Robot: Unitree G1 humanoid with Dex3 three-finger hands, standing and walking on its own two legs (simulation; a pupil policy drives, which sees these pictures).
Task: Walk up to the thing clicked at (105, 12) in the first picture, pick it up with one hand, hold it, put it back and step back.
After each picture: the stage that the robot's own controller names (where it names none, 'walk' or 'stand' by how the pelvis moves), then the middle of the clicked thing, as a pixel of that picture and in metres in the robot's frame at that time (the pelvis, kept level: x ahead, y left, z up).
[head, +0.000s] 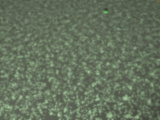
stand; (105, 12) +2.28 -0.39 -0.72
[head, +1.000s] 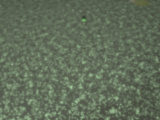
walk; (84, 20) +2.16 +0.09 -0.70
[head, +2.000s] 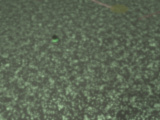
walk; (55, 40) +1.53 +0.38 -0.71
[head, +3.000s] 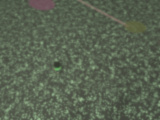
walk; (57, 67) +1.05 +0.31 -0.72
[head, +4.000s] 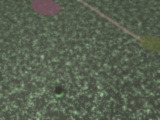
walk; (59, 93) +0.70 +0.22 -0.69
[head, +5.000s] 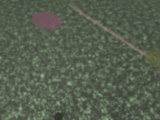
walk; (59, 119) +0.53 +0.21 -0.69
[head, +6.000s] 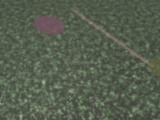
stand; out of the picture +0.47 +0.18 -0.72
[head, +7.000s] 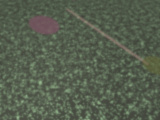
stand; out of the picture +0.47 +0.20 -0.73
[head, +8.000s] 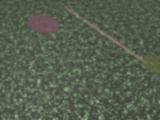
stand; out of the picture +0.48 +0.21 -0.73
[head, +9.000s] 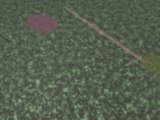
stand; out of the picture +0.47 +0.21 -0.73
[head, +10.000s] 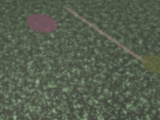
go down; out of the picture +0.46 +0.21 -0.73
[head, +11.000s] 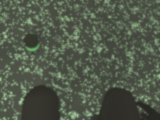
go down; (32, 44) +0.56 +0.23 -0.35
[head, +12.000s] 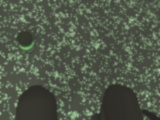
approach; (26, 42) +0.55 +0.24 -0.31
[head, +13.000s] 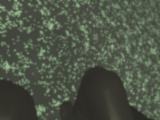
close in; out of the picture +0.54 +0.30 -0.22
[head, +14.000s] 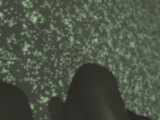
close; out of the picture +0.53 +0.32 -0.22
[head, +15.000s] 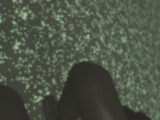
close; out of the picture +0.52 +0.32 -0.22
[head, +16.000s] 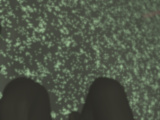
lift; out of the picture +0.54 +0.30 -0.25
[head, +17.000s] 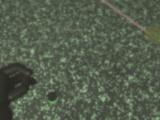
lift; (52, 98) +0.53 +0.19 -0.58
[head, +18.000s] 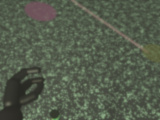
hold; (55, 116) +0.50 +0.19 -0.67
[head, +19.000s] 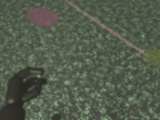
stand; out of the picture +0.50 +0.19 -0.68
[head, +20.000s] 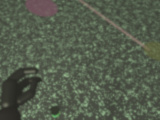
stand; (55, 112) +0.50 +0.19 -0.67
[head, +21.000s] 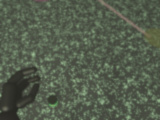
stand; (53, 101) +0.51 +0.19 -0.63
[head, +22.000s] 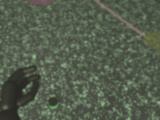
stand; (53, 103) +0.51 +0.19 -0.63
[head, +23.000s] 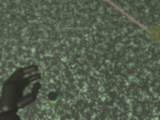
stand; (53, 98) +0.51 +0.19 -0.61
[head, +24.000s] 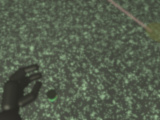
stand; (52, 96) +0.52 +0.19 -0.60
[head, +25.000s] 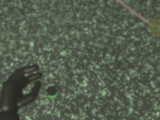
stand; (52, 93) +0.52 +0.19 -0.58
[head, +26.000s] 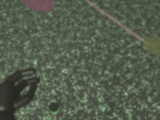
stand; (54, 109) +0.50 +0.19 -0.65
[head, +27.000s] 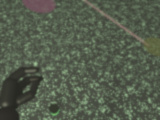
stand; (54, 110) +0.50 +0.19 -0.65
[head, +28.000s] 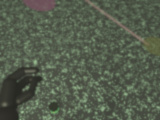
stand; (54, 108) +0.51 +0.19 -0.65
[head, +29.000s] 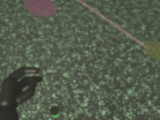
stand; (55, 112) +0.51 +0.19 -0.66
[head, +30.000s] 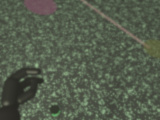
stand; (55, 111) +0.50 +0.19 -0.67
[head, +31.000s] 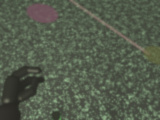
stand; (56, 117) +0.50 +0.19 -0.68
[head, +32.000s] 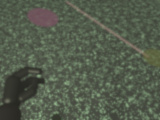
stand; out of the picture +0.50 +0.19 -0.68
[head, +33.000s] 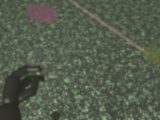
stand; (56, 118) +0.50 +0.19 -0.67
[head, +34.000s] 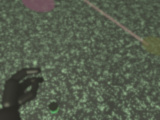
close; (54, 108) +0.51 +0.20 -0.66
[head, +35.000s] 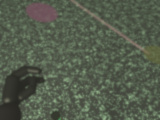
stand; (56, 117) +0.49 +0.19 -0.68
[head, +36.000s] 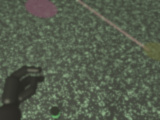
close; (55, 113) +0.51 +0.19 -0.67
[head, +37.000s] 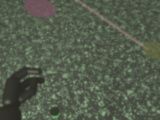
close; (55, 113) +0.50 +0.19 -0.67
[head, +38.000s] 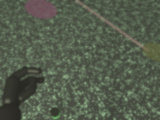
close; (55, 114) +0.50 +0.19 -0.67
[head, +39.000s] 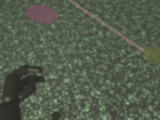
close; (56, 118) +0.50 +0.19 -0.68
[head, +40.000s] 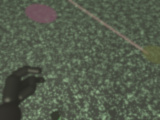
close; (55, 117) +0.50 +0.20 -0.68
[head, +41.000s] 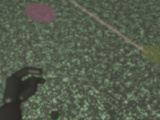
close; (55, 117) +0.50 +0.19 -0.68
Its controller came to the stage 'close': yes
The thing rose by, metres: 0.00
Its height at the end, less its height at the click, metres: +0.00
